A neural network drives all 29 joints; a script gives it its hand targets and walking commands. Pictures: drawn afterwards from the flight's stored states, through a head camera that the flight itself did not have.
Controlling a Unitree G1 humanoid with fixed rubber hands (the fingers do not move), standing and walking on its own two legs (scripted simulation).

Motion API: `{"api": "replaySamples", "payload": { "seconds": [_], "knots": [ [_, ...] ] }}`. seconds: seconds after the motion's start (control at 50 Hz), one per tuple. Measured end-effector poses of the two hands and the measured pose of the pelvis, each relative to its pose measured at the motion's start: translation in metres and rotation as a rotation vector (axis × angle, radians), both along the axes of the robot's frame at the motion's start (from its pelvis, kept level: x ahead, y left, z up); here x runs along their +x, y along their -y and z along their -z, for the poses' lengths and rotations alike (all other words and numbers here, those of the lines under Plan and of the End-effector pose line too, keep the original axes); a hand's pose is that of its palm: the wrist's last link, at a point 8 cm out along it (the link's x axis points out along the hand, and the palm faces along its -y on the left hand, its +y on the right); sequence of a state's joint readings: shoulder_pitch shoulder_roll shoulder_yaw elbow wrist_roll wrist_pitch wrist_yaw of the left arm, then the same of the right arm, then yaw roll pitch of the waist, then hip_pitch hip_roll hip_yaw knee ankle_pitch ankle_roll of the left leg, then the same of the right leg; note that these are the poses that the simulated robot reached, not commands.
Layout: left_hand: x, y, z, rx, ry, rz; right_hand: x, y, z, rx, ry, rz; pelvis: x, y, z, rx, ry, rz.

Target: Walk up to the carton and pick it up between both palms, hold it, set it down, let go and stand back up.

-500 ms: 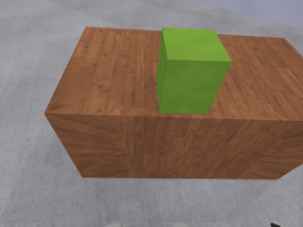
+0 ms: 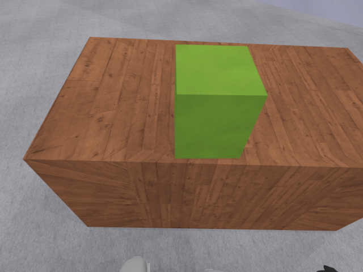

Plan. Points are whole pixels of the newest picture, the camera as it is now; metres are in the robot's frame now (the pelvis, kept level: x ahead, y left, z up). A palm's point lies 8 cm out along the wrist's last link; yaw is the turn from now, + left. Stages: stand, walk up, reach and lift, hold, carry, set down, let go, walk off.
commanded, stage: walk up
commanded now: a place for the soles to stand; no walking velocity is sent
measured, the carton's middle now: (209, 104) +0.56 -0.08 +0.04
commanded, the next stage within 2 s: none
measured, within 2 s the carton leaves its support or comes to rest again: neither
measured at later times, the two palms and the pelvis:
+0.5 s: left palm out of the picture +0.13 +0.28 -0.10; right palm out of the picture +0.12 -0.39 -0.09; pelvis +0.04 -0.05 -0.02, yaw -1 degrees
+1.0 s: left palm (67, 261) +0.18 +0.26 -0.10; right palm (357, 263) +0.17 -0.40 -0.09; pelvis +0.09 -0.06 -0.01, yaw +0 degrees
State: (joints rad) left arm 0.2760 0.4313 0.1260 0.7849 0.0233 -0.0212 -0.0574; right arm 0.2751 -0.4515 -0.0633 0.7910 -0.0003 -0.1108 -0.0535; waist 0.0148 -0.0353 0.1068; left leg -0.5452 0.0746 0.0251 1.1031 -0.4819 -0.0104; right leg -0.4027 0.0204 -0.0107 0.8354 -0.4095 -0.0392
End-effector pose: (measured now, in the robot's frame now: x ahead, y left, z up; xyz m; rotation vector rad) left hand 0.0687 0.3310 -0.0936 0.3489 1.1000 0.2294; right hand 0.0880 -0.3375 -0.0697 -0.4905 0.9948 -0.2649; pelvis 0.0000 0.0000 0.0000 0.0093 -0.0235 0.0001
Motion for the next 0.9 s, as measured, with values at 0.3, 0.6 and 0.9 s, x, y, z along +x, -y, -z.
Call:
{"api": "replaySamples", "payload": {
  "seconds": [0.3, 0.6, 0.9],
  "knots": [
    [0.072, 0.018, 0.009, -0.026, 0.077, 0.053, 0.013, 0.017, -0.001, -0.058, 0.025, 0.057, 0.030, 0.009, 0.009, 0.001, 0.024, 0.033],
    [0.066, 0.052, 0.011, 0.001, 0.024, 0.001, 0.045, 0.053, 0.013, -0.013, -0.031, 0.018, 0.053, 0.051, 0.012, -0.005, 0.006, -0.004],
    [0.114, 0.066, 0.014, -0.003, 0.060, 0.046, 0.067, 0.061, 0.020, -0.007, -0.030, 0.030, 0.080, 0.059, 0.018, -0.001, 0.012, 0.006]
  ]
}}
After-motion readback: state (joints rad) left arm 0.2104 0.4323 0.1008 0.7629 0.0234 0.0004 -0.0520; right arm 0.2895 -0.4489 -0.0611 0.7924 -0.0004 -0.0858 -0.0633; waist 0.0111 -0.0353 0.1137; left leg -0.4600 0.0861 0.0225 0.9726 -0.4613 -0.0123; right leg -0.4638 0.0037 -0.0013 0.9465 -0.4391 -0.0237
